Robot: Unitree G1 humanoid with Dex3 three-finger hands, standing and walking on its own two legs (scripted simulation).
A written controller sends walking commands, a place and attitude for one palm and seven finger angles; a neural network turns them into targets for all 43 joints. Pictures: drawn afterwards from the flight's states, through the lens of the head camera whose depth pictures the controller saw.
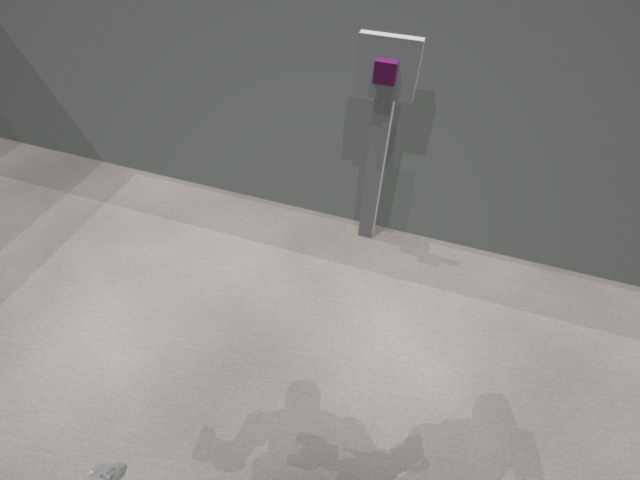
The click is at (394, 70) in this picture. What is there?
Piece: button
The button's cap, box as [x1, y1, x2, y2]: [372, 57, 398, 86]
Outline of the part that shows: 377,57 374,63 372,82 393,86 395,82 398,60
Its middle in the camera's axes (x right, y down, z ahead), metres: +0.18 -0.48 +1.11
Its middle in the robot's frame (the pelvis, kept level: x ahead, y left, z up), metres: +1.16 -0.12 -0.02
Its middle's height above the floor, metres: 0.75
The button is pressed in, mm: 0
